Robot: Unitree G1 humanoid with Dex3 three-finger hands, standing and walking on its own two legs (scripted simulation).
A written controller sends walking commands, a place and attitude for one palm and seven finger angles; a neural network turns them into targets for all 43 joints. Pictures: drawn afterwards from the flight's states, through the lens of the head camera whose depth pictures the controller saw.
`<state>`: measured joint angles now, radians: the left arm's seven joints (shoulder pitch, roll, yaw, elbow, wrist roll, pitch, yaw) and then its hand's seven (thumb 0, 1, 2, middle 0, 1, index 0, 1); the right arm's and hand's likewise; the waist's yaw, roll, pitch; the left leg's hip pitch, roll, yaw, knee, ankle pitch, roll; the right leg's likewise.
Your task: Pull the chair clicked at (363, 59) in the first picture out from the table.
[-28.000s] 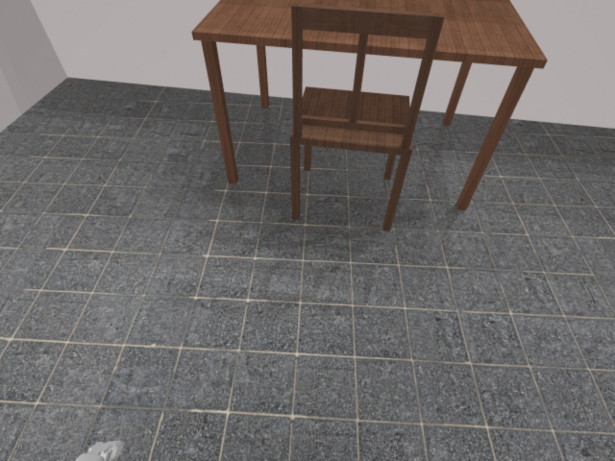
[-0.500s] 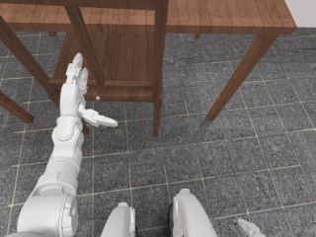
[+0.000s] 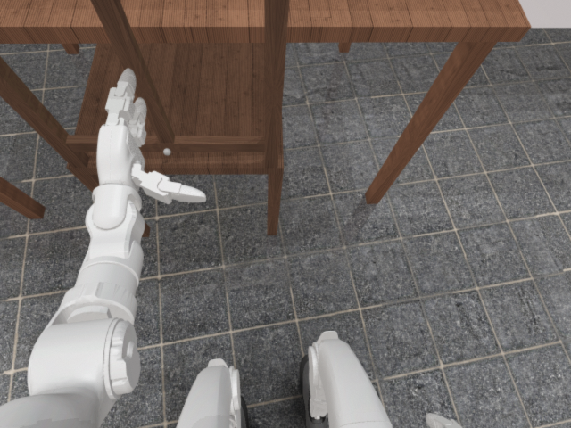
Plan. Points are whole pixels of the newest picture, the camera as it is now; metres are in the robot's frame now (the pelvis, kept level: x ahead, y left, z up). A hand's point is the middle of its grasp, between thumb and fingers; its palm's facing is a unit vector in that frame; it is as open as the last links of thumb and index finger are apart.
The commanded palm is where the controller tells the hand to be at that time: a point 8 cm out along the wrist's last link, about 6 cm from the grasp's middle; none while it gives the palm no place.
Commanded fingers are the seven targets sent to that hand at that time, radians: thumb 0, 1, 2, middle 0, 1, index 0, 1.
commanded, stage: push the fingers through the gap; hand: left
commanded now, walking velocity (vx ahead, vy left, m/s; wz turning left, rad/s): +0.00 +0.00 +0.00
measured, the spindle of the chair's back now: (142, 82) +0.61 +0.17 +0.02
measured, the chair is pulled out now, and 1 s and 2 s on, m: -0.10 -0.10 -0.10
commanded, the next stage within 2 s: hook a spindle and tug to test in 0.14 s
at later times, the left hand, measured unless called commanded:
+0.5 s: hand (164, 148) +0.49 +0.13 +0.02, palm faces -0.01 -1.00 -0.04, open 16.3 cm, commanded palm +0.46 +0.17 +0.02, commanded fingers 0.00 -0.50 0.30 -0.31 -0.85 -0.31 -0.85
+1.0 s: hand (176, 155) +0.48 +0.11 +0.02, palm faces -0.02 -1.00 -0.04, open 7.5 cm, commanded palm +0.45 +0.16 +0.02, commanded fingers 0.00 0.84 0.88 -0.50 -1.45 -0.50 -1.45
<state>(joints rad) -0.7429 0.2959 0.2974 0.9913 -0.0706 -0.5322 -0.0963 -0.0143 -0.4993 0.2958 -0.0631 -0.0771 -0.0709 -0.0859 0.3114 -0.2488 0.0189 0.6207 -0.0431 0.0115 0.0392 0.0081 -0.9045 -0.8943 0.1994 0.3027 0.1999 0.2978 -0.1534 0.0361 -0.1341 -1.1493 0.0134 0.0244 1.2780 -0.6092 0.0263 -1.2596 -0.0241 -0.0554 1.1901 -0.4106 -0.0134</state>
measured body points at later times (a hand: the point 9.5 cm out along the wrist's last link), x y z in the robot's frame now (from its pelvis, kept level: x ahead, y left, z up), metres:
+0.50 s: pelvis +0.00 +0.00 +0.00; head +0.17 +0.01 +0.42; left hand +0.48 +0.19 +0.03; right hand +0.06 -0.26 -0.13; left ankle -0.01 +0.10 -0.62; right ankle +0.07 -0.12 -0.62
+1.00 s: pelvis +0.01 +0.00 +0.00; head +0.16 +0.00 +0.43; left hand +0.47 +0.17 +0.03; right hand +0.06 -0.26 -0.12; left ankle -0.01 +0.10 -0.62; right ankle +0.07 -0.12 -0.62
